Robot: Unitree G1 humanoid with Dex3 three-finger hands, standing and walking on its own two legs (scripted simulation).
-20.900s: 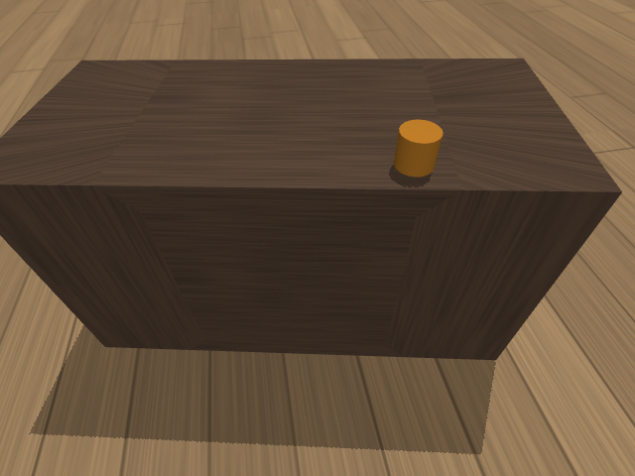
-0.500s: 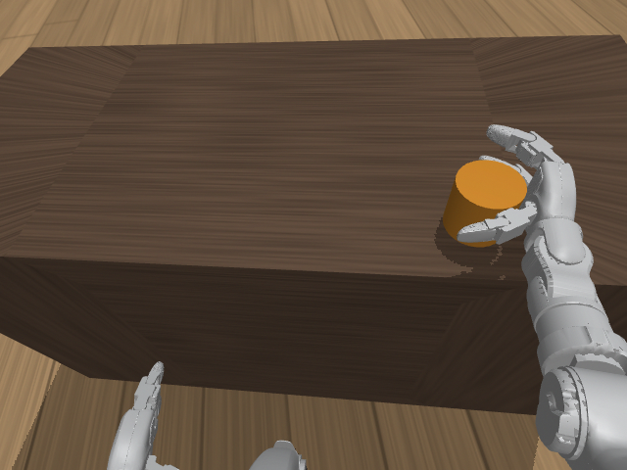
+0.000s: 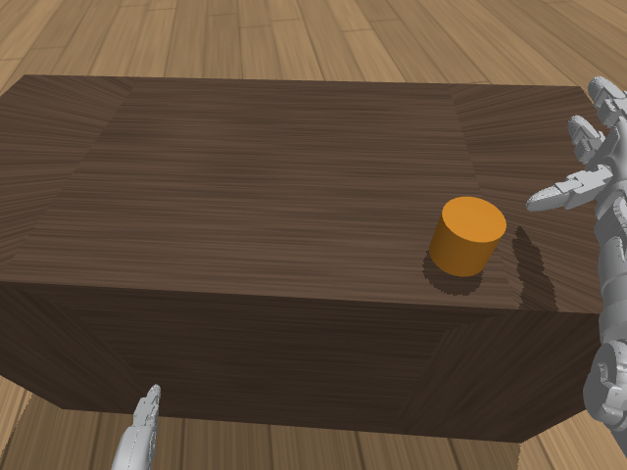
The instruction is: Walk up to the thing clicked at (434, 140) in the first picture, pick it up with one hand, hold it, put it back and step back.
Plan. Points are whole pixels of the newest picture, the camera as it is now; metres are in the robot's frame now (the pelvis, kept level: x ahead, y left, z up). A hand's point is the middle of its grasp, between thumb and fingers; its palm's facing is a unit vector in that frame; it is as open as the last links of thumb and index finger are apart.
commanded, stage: rise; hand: right
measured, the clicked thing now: (464, 237) +0.45 -0.16 +0.04
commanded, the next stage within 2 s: sink last in 0.06 s
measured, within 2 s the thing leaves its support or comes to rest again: neither
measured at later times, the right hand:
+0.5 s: hand out of the picture +0.39 -0.33 +0.19, palm faces +0.45 +0.82 -0.34, open 17.6 cm
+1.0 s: hand out of the picture +0.18 -0.23 +0.18, palm faces +0.37 +0.83 -0.41, open 17.5 cm
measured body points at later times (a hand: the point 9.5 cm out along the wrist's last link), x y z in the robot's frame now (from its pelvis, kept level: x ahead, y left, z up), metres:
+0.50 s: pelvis +0.02 +0.00 +0.02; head +0.04 +0.01 +0.47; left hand +0.18 +0.26 -0.06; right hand +0.36 -0.38 +0.21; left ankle +0.05 +0.14 -0.71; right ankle -0.03 -0.13 -0.71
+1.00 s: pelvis +0.01 +0.01 +0.02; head +0.00 +0.04 +0.47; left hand +0.19 +0.26 -0.06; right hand +0.15 -0.27 +0.20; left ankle +0.05 +0.14 -0.71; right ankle -0.03 -0.13 -0.71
